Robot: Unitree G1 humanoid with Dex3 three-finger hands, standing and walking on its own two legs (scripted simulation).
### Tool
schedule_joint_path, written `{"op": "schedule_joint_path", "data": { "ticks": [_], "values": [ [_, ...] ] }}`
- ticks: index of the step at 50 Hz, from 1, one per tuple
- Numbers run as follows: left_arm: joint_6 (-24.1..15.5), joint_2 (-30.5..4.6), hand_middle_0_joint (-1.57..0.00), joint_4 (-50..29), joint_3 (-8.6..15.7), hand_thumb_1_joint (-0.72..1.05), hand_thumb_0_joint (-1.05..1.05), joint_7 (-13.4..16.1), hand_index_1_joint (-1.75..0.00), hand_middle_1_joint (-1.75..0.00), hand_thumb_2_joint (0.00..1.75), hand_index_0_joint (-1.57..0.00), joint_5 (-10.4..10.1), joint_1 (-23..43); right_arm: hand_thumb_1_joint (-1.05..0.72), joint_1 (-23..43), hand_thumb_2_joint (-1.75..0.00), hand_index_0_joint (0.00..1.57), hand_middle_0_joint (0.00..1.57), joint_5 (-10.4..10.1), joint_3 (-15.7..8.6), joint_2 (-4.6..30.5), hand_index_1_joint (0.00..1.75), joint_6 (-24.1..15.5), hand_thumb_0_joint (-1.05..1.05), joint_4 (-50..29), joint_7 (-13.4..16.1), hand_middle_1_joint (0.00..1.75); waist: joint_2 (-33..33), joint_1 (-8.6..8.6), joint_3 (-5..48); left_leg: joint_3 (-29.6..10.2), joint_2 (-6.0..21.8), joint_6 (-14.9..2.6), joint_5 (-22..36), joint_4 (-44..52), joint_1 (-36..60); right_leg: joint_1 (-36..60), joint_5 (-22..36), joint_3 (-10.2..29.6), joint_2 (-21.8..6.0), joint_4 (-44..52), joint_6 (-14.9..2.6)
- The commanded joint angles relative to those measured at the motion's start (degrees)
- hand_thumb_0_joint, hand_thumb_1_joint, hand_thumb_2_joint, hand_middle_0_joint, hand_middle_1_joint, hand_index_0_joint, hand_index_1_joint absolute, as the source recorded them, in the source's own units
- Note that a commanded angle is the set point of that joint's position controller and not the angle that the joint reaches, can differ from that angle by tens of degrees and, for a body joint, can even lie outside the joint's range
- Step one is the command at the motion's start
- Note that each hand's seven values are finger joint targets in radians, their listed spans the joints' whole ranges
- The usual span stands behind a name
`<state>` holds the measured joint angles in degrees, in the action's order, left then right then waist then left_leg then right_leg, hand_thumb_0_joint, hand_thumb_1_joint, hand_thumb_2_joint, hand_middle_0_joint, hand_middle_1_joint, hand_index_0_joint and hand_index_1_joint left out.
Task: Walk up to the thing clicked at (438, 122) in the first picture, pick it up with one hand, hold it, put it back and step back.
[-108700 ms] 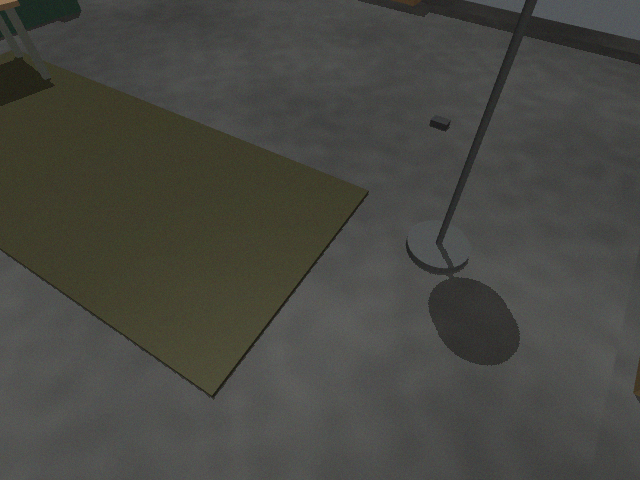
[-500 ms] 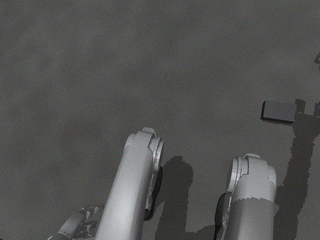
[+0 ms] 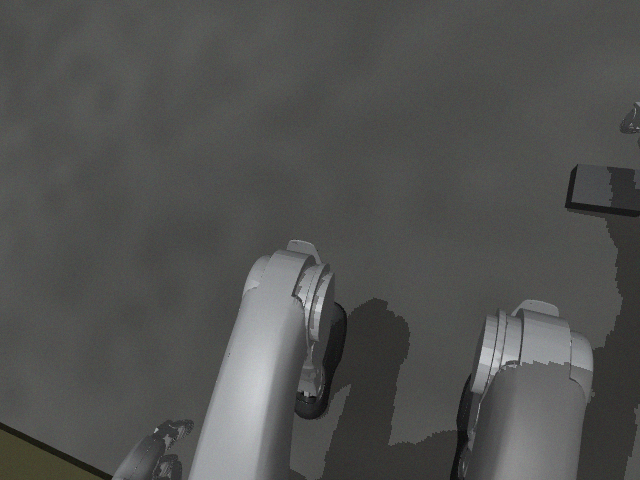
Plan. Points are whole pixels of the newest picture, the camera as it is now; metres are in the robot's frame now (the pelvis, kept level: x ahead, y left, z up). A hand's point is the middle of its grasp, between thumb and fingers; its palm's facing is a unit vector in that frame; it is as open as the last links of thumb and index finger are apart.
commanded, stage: home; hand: right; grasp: from above
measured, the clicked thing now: (606, 190) +0.51 -0.26 -0.31
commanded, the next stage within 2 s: none
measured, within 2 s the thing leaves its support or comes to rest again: neither
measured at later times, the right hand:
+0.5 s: hand out of the picture +0.40 -0.28 -0.03, palm faces -0.38 +0.48 -0.79, open 9.1 cm
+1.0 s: hand out of the picture +0.27 -0.19 +0.19, palm faces +0.01 +0.93 -0.36, open 7.4 cm
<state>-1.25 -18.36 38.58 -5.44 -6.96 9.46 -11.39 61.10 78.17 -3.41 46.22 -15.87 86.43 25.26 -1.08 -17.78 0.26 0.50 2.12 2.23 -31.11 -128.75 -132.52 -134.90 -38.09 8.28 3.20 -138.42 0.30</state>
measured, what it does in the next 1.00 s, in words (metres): rises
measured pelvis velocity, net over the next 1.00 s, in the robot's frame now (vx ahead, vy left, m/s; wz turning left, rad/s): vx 0.04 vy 0.02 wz -0.11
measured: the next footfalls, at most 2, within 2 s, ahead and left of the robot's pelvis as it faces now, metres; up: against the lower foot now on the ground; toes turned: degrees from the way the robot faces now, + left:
none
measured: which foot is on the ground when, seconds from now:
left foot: down 0.00-1.00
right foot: down 0.00-1.00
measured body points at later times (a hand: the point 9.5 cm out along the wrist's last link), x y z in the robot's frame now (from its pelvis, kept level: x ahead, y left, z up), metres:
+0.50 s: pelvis +0.01 -0.01 +0.10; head +0.22 -0.04 +0.50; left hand +0.12 +0.27 -0.02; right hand +0.42 -0.30 +0.02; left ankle +0.14 +0.15 -0.29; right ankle +0.08 -0.12 -0.29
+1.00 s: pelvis +0.04 +0.02 +0.28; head +0.14 -0.01 +0.72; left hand +0.26 +0.23 +0.19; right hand +0.27 -0.24 +0.22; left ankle +0.14 +0.15 -0.29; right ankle +0.07 -0.12 -0.29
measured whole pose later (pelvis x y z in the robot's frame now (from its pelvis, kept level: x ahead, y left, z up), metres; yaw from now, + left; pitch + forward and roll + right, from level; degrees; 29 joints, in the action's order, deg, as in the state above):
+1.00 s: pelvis +0.04 +0.02 +0.28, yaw -6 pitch +22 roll +3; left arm -4.9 -11.9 30.5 -2.7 4.3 -2.5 -7.0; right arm -6.3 4.1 -0.1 16.6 19.4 10.0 4.6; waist 2.0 -4.1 10.9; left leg 1.8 2.7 2.1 -29.3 -81.4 -74.5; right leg -73.8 -34.8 5.0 -0.9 -86.0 1.7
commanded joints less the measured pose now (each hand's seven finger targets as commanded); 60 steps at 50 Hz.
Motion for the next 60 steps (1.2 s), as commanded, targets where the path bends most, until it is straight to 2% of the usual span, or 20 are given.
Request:
{"op": "schedule_joint_path", "data": {
  "ticks": [1, 3, 5, 7, 10, 13, 15, 18, 20, 23, 25, 28, 29, 30, 36, 38, 44, 52, 56, 60],
  "values": [
    [-2.06, -15.55, -0.2, -0.24, 6.57, 0.89, 0.0, -0.28, -0.3, -0.3, 0.89, -0.2, -0.42, -12.35, 0.17, 23.34, -0.76, 0.36, 0.35, -2.67, -4.16, 14.28, 0.73, 4.43, 0.0, -12.78, 5.39, 0.73, 29.4, -0.1, 47.97, 8.17, -1.06, -4.65, 5.79, 7.9, 17.66, 38.58, 8.65, -5.47, -0.69, 19.31, -0.12],
    [-2.36, -14.99, -0.2, 0.11, 6.43, 0.89, 0.0, -0.79, -0.3, -0.3, 0.89, -0.2, -0.77, -13.48, 0.19, 22.78, -0.79, 0.31, 0.3, -3.83, -4.33, 14.56, 0.74, 6.24, 0.0, -12.41, 4.64, 0.71, 26.78, -0.77, 49.26, 7.66, -1.28, -4.53, 7.64, 8.7, 21.14, 37.27, 10.16, -6.17, -0.54, 18.15, -0.83],
    [-2.45, -14.79, -0.2, 0.51, 6.9, 0.89, 0.0, -1.05, -0.3, -0.3, 0.9, -0.2, -1.45, -13.95, 0.17, 20.41, -0.86, 0.19, 0.21, -5.93, -4.67, 14.3, 0.64, 7.77, 0.0, -12.71, 3.03, 0.62, 26.24, 0.68, 49.9, 7.37, -1.11, -4.55, 8.27, 9.07, 22.07, 36.58, 11.18, -6.12, -0.43, 19.13, -0.87],
    [-2.69, -14.83, -0.2, 0.69, 7.4, 0.89, 0.0, -1.33, -0.3, -0.3, 0.9, -0.2, -1.71, -15.13, 0.07, 17.85, -0.87, 0.19, 0.21, -8.28, -5.1, 13.75, 0.62, 8.74, 0.0, -13.95, 0.86, 0.6, 24.77, 1.38, 50.38, 7.3, -1.0, -4.43, 8.78, 9.87, 23.65, 36.75, 12.09, -5.73, -0.51, 19.83, -0.95],
    [-2.18, -14.64, -0.2, 0.25, 8.86, 0.89, 0.0, -1.84, -0.3, -0.3, 0.9, -0.2, -3.19, -15.98, -0.12, 11.49, -0.87, 0.19, 0.21, -12.35, -5.62, 11.76, 0.55, 10.03, 0.0, -17.22, -3.8, 0.53, 24.01, 4.55, 52.69, 6.96, -0.88, -4.7, 9.09, 11.0, 26.25, 39.01, 13.96, -5.47, -0.26, 22.53, -0.7],
    [-0.91, -14.44, -0.2, -1.34, 9.67, 0.89, 0.0, -2.28, -0.3, -0.3, 0.9, -0.2, -4.72, -16.47, -0.29, 2.67, -0.86, 0.19, 0.2, -17.34, -4.36, 6.61, 0.48, 11.67, 0.0, -21.97, -9.93, 0.47, 21.41, 5.79, 51.35, 6.6, -0.79, -4.78, 9.96, 13.53, 29.16, 41.16, 16.21, -4.96, -0.24, 25.08, -0.37],
    [0.28, -14.16, -0.2, -3.04, 10.11, 0.9, 0.0, -2.04, -0.3, -0.3, 0.9, -0.2, -5.97, -15.6, -0.44, -3.51, -0.88, 0.19, 0.2, -22.11, -4.26, 4.05, 0.44, 12.55, 0.0, -29.49, -13.68, 0.43, 18.94, 7.28, 52.53, 6.18, -0.77, -4.72, 11.0, 15.79, 32.88, 42.58, 17.23, -4.93, -0.13, 27.01, -0.51],
    [1.55, -14.12, -0.2, -5.25, 10.26, 0.9, 0.0, -0.96, -0.3, -0.3, 0.9, -0.2, -7.39, -12.04, -0.58, -12.85, -0.86, 0.19, 0.2, -31.46, -3.46, -0.63, 0.38, 14.36, 0.0, -41.74, -18.93, 0.37, 13.6, 8.28, 47.4, 5.76, -1.05, -4.8, 9.81, 19.97, 35.64, 40.49, 14.29, -3.9, 0.29, 30.56, -1.03],
    [1.91, -12.95, -0.2, -6.82, 10.57, 0.9, 0.0, 0.11, -0.3, -0.3, 0.9, -0.2, -8.2, -10.37, -0.72, -17.46, -0.86, 0.19, 0.19, -36.72, -3.5, -2.17, 0.33, 15.23, 0.0, -50.63, -21.6, 0.32, 10.7, 8.96, 47.7, 5.25, -1.21, -4.47, 8.77, 22.53, 38.2, 41.57, 12.37, -4.01, -0.32, 33.21, -1.44],
    [1.72, -11.62, -0.2, -8.14, 11.41, 0.9, 0.0, 1.82, -0.3, -0.3, 0.9, -0.2, -8.87, -7.84, -0.9, -20.11, -0.9, 0.2, 0.2, -42.59, -3.27, -4.16, 0.3, 15.8, 0.0, -62.92, -23.52, 0.3, 9.81, 9.64, 48.4, 4.39, -0.96, -4.48, 7.01, 26.34, 41.52, 44.81, 9.94, -3.9, -0.71, 35.9, -1.4],
    [1.14, -10.13, -0.2, -8.62, 11.53, 0.9, 0.0, 2.79, -0.3, -0.3, 0.9, -0.2, -9.35, -5.89, -0.9, -24.3, -0.9, 0.2, 0.2, -45.81, -2.52, -6.79, 0.3, 15.97, 0.0, -66.75, -23.56, 0.3, 9.32, 10.23, 46.77, 4.08, -0.82, -4.17, 5.41, 28.46, 42.6, 46.99, 7.87, -3.44, -1.19, 38.72, -1.39],
    [0.45, -9.21, -0.2, -9.56, 11.73, 0.9, 0.0, 4.4, -0.3, -0.3, 0.9, -0.2, -9.6, -2.91, -0.9, -29.48, -0.9, 0.2, 0.2, -49.24, -3.81, -7.59, 0.3, 16.54, 0.0, -68.72, -22.35, 0.3, 8.99, 11.37, 40.73, 3.58, -0.85, -4.38, 0.01, 32.82, 42.42, 49.5, 2.05, -3.12, -1.65, 43.3, -1.19],
    [0.12, -8.86, -0.2, -9.92, 11.69, 0.9, 0.0, 4.73, -0.3, -0.3, 0.9, -0.2, -9.76, -2.14, -0.9, -28.9, -0.9, 0.2, 0.2, -50.13, -2.3, -9.26, 0.3, 16.7, 0.0, -72.44, -22.12, 0.3, 11.1, 11.21, 41.38, 3.28, -0.61, -4.3, -0.07, 33.78, 42.94, 51.68, 1.23, -2.66, -1.64, 45.28, -1.04],
    [-0.2, -8.64, -0.2, -10.04, 11.64, 0.9, 0.0, 5.19, -0.3, -0.3, 0.9, -0.2, -9.8, -1.45, -0.9, -29.48, -0.9, 0.2, 0.2, -50.95, -3.16, -9.21, 0.3, 17.29, 0.0, -73.58, -21.53, 0.3, 12.34, 11.89, 42.03, 3.17, -0.62, -4.25, -0.4, 34.63, 43.98, 53.72, 0.28, -2.51, -1.83, 46.83, -0.96],
    [-2.64, -7.02, -0.2, -11.72, 10.32, 0.9, 0.0, 7.81, -0.3, -0.3, 0.9, -0.2, -11.05, 3.3, -0.9, -40.9, -0.9, 0.2, 0.2, -60.12, -0.7, -15.42, 0.3, 23.87, 0.0, -79.18, -20.62, 0.3, 11.25, 12.53, 38.2, 2.95, -0.87, -3.29, -2.07, 42.68, 51.8, 62.27, -4.38, -1.12, -2.65, 57.22, -1.01],
    [-3.3, -6.11, -0.2, -12.34, 9.74, 0.9, 0.0, 8.69, -0.3, -0.3, 0.9, -0.2, -11.28, 4.39, -0.9, -46.2, -0.9, 0.2, 0.2, -63.18, 0.37, -17.52, 0.3, 26.03, 0.0, -79.4, -20.67, 0.3, 9.81, 12.04, 35.2, 2.8, -0.88, -3.16, -2.29, 45.85, 53.97, 64.17, -3.71, -1.38, -2.69, 59.36, -1.01],
    [-5.34, -3.34, -0.2, -14.78, 7.59, 0.9, 0.0, 11.06, -0.3, -0.3, 0.9, -0.2, -12.09, 4.95, -0.9, -56.71, -0.9, 0.2, 0.2, -71.79, -0.87, -19.28, 0.3, 31.42, 0.0, -85.97, -19.65, 0.3, 5.53, 12.47, 31.73, 0.84, -1.26, -2.89, -2.02, 56.64, 69.04, 68.87, -0.26, -4.05, -2.41, 64.89, -1.49],
    [-8.32, -0.91, -0.2, -15.36, 5.8, 0.9, 0.0, 14.85, -0.3, -0.3, 0.9, -0.2, -12.36, 1.4, -0.9, -69.55, -0.9, 0.2, 0.2, -79.08, -3.1, -24.48, 0.3, 35.91, 0.0, -91.57, -19.09, 0.3, 4.04, 13.31, 27.17, 0.6, -1.59, -2.76, 6.26, 68.19, 83.45, 80.78, 9.7, -4.49, -2.61, 74.26, -1.3],
    [-9.77, -1.07, -0.2, -15.14, 5.89, 0.9, 0.0, 16.35, -0.3, -0.3, 0.9, -0.2, -11.93, -0.71, -0.9, -75.57, -0.9, 0.2, 0.2, -81.04, -3.06, -26.77, 0.3, 37.55, 0.0, -94.43, -19.8, 0.3, 5.6, 13.47, 24.92, 1.5, -2.02, -2.71, 12.92, 71.76, 88.3, 87.93, 17.67, -4.63, -2.87, 78.77, -0.66],
    [-10.91, -0.46, -0.2, -16.36, 5.9, 0.9, 0.0, 17.27, -0.3, -0.3, 0.9, -0.2, -11.63, -1.96, -0.9, -81.62, -0.9, 0.2, 0.2, -82.23, -3.11, -27.49, 0.3, 38.94, 0.0, -99.3, -20.4, 0.3, 4.89, 14.57, 22.25, 2.18, -2.34, -2.42, 15.33, 77.26, 94.64, 92.91, 20.52, -5.25, -2.68, 83.34, -0.65]
  ]
}}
